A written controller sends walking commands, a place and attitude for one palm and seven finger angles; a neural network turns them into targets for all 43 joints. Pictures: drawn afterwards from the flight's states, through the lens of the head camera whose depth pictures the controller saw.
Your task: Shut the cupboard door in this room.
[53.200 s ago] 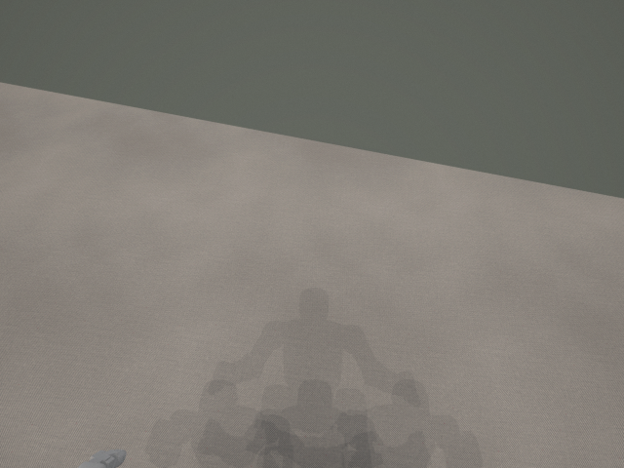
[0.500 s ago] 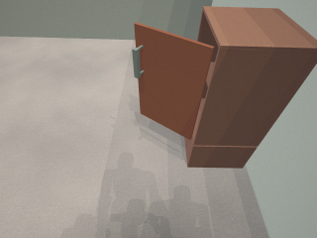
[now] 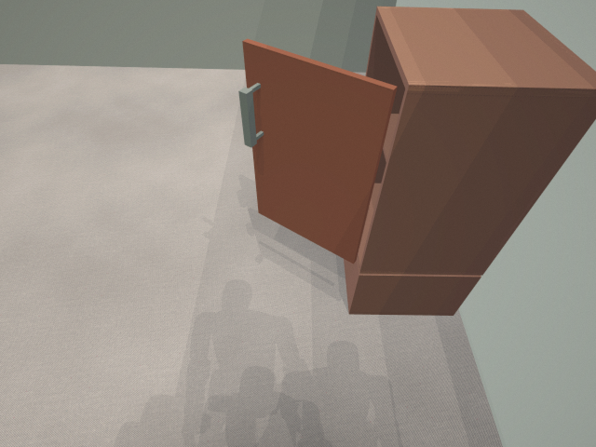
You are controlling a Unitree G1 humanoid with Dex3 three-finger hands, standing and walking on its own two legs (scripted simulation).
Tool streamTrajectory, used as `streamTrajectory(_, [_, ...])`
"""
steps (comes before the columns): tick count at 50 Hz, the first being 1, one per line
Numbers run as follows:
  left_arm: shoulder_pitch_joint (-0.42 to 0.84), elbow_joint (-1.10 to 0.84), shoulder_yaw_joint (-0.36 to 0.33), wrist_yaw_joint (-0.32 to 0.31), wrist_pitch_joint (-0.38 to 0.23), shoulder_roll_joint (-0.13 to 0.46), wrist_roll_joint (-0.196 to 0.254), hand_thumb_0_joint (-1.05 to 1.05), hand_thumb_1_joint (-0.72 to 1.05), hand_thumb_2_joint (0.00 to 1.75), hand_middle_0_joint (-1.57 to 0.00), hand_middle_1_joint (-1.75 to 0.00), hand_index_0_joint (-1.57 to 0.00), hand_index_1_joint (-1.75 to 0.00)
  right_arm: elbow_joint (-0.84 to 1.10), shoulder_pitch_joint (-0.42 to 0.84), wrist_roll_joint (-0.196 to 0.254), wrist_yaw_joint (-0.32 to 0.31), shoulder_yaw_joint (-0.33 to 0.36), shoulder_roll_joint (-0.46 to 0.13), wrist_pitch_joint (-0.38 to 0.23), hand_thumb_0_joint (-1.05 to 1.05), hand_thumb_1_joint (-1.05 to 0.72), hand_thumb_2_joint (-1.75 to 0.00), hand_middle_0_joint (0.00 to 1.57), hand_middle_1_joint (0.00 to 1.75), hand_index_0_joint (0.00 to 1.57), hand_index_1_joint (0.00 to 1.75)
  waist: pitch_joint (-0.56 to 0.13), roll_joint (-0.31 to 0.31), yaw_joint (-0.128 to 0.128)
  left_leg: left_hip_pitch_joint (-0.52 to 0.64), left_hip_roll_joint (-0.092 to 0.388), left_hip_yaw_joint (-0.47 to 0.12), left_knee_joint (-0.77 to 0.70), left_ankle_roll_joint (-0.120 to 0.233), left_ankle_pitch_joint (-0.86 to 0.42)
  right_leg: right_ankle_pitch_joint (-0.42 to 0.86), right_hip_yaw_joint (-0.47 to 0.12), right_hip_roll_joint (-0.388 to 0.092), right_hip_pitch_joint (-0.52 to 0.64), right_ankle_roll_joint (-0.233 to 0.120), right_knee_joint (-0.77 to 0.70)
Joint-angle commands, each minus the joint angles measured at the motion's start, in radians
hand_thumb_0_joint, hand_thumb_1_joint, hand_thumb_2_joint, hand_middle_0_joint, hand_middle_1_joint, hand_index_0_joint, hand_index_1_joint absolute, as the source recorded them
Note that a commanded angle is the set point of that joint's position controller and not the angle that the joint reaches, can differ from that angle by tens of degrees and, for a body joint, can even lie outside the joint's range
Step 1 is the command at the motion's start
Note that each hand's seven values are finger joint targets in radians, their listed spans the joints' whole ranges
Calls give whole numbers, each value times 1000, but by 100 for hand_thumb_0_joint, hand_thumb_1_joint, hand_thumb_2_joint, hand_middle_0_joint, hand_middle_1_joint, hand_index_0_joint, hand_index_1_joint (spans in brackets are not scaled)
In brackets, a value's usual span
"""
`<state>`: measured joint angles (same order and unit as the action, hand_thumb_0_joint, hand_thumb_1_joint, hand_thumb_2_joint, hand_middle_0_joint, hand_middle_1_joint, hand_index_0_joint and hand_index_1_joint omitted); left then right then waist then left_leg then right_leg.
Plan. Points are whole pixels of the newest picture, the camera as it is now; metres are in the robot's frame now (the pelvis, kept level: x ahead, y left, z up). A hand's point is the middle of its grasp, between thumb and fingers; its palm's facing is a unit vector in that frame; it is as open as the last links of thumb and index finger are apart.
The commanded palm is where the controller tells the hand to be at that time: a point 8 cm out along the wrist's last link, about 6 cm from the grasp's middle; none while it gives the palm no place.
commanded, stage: walk to a spot facing it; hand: left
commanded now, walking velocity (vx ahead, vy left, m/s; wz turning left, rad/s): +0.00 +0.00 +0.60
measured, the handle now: (253, 115) +0.89 +0.16 -0.04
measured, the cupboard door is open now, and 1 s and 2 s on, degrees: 56 56 56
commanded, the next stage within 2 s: none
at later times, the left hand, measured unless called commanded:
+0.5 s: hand out of the picture +0.06 +0.24 -0.16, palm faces +0.25 -0.93 -0.26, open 7.4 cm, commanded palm none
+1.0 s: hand out of the picture -0.08 +0.16 -0.19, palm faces +0.59 -0.77 -0.25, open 7.4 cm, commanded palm none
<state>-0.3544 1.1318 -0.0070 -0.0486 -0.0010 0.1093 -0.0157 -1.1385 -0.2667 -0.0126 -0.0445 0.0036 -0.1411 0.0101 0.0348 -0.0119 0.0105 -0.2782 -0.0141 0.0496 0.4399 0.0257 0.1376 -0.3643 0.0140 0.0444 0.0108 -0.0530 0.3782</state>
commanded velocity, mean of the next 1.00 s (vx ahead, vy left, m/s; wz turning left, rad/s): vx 0.00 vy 0.00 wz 0.60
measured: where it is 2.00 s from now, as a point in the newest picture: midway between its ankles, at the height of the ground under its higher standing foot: outside the picture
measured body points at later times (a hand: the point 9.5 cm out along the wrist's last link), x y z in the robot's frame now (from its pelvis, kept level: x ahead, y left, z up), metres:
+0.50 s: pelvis +0.00 +0.00 +0.00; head +0.04 +0.02 +0.44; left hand +0.05 +0.28 -0.14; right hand +0.10 -0.24 -0.15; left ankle +0.05 +0.11 -0.74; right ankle +0.04 -0.16 -0.69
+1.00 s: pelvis +0.01 -0.04 -0.02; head +0.05 +0.01 +0.43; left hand -0.11 +0.20 -0.17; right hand +0.25 -0.20 -0.14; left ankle -0.06 +0.06 -0.74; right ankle +0.06 -0.17 -0.73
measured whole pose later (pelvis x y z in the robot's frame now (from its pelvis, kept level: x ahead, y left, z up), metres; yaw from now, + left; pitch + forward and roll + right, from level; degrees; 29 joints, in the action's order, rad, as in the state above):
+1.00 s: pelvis +0.01 -0.04 -0.02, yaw +36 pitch +1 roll +1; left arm -0.26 0.88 -0.07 -0.01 0.04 0.24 -0.03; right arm -0.87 -0.14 -0.02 0.03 0.07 -0.25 0.05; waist 0.12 -0.05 0.00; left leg -0.31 0.00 0.04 0.61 0.00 0.26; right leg -0.45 0.17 -0.17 -0.30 0.06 0.75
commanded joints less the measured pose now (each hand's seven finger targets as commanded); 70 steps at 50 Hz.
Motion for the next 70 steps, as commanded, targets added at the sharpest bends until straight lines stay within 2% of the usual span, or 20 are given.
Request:
streamTrajectory(1, [-121,-18,-31,-14,2,121,4,0,90,90,-20,-30,-20,-30,35,-48,-3,0,16,-95,-1,0,-90,-90,20,30,20,30,61,-21,-6,56,94,-114,38,24,-171,339,-62,-170,-148,8,-24])
streamTrajectory(8, [-46,-112,-77,-11,11,200,-17,0,90,90,-20,-30,-20,-30,137,40,-8,20,50,-101,32,0,-90,-90,20,30,20,30,128,-122,-8,-208,39,-9,425,-19,327,835,-94,-377,-80,-133,51])
streamTrajectory(11, [1,-156,-93,-3,6,249,-8,0,90,90,-20,-30,-20,-30,147,-52,-14,26,58,-120,27,0,-90,-90,20,30,20,30,47,-63,47,-41,14,22,183,-1,105,979,32,-309,-67,-52,344])
streamTrajectory(12, [-10,-175,-97,2,8,245,4,0,90,90,-20,-30,-20,-30,145,-119,-22,25,67,-170,19,0,-90,-90,20,30,20,30,-15,53,69,110,112,-148,93,78,-273,773,96,-229,-221,22,523])
streamTrajectory(13, [3,-220,-86,3,6,196,18,0,90,90,-20,-30,-20,-30,150,-175,-28,19,83,-245,10,0,-90,-90,20,30,20,30,-60,266,74,194,342,-488,-8,241,-621,32,108,-92,-413,73,765])
streamTrajectory(15, [126,-264,-81,-5,23,191,1,0,90,90,-20,-30,-20,-30,162,-121,-16,18,85,-259,9,0,-90,-90,20,30,20,30,-4,101,54,33,393,-588,-150,252,-126,-249,-59,-115,-478,53,831])
streamTrajectory(18, [137,-268,-85,16,30,179,-10,0,90,90,-20,-30,-20,-30,211,3,-27,17,78,-240,8,0,-90,-90,20,30,20,30,38,81,10,-94,280,-477,-195,174,165,-117,-50,-122,-450,72,710])
streamTrajectory(30, [86,-323,-89,24,23,232,-8,0,90,90,-20,-30,-20,-30,294,77,-18,40,123,-284,34,0,-90,-90,20,30,20,30,-97,173,-25,-75,116,-452,-87,89,110,4,12,-9,-214,97,180])
streamTrajectory(31, [45,-315,-99,21,18,252,-8,0,90,90,-20,-30,-20,-30,308,99,-11,43,124,-258,37,0,-90,-90,20,30,20,30,-97,138,-48,-170,71,-420,-40,48,169,55,-7,-42,-98,84,38])
streamTrajectory(33, [95,-348,-123,11,12,390,-32,0,90,90,-20,-30,-20,-30,342,100,-6,53,116,-165,36,0,-90,-90,20,30,20,30,-13,-243,-50,-397,-110,-129,493,-74,407,-150,-477,-517,-153,-109,-232])
streamTrajectory(36, [247,-371,-96,6,2,292,-19,0,90,90,-20,-30,-20,-30,329,69,-16,67,115,-188,44,0,-90,-90,20,30,20,30,26,-185,34,-337,15,-122,785,-63,331,221,-217,-407,-266,-116,-77])
streamTrajectory(38, [214,-363,-90,10,-4,284,-21,0,90,90,-20,-30,-20,-30,334,84,-7,77,104,-171,47,0,-90,-90,20,30,20,30,6,-195,25,-280,15,-60,694,-79,305,494,-56,-351,-216,-82,1])
streamTrajectory(45, [51,-306,-113,14,4,344,-21,0,90,90,-20,-30,-20,-30,357,168,3,77,76,-160,32,0,-90,-90,20,30,20,30,-64,-242,-45,-124,-1,46,249,-58,290,732,18,-379,-43,-43,139])
streamTrajectory(47, [61,-309,-114,17,9,333,-8,0,90,90,-20,-30,-20,-30,328,78,-4,74,83,-198,21,0,-90,-90,20,30,20,30,-112,-158,7,91,5,23,13,-40,81,645,83,-353,-142,23,286])
streamTrajectory(49, [95,-376,-77,26,16,220,-3,0,90,90,-20,-30,-20,-30,302,-42,-10,60,130,-384,14,0,-90,-90,20,30,20,30,-173,336,75,377,426,-471,-45,188,-649,-311,117,-162,-599,134,661])
streamTrajectory(50, [163,-400,-77,18,28,250,-13,0,90,90,-20,-30,-20,-30,277,-88,-9,53,123,-374,19,0,-90,-90,20,30,20,30,-152,188,97,314,420,-419,-26,216,-533,-284,24,-167,-599,117,732])
streamTrajectory(62, [29,-322,-93,34,24,221,-3,0,90,90,-20,-30,-20,-30,346,181,-16,35,108,-288,31,0,-90,-90,20,30,20,30,-42,172,-50,-124,172,-339,-11,97,-19,57,51,-58,-199,112,251])
streamTrajectory(63, [-15,-311,-101,30,14,247,-7,0,90,90,-20,-30,-20,-30,355,187,-8,40,106,-259,33,0,-90,-90,20,30,20,30,-49,85,-75,-214,111,-311,68,59,95,110,21,-91,-87,106,109])
streamTrajectory(65, [8,-339,-119,19,3,389,-25,0,90,90,-20,-30,-20,-30,379,145,-4,53,103,-183,36,0,-90,-90,20,30,20,30,-34,-306,-75,-338,-77,-115,598,-51,483,8,-438,-532,-153,-76,-175])
streamTrajectory(70, [191,-372,-94,14,-7,259,-19,0,90,90,-20,-30,-20,-30,314,87,-15,83,101,-171,52,0,-90,-90,20,30,20,30,-26,-202,19,-265,46,-74,787,-66,267,0,-69,-368,-257,-48,-126])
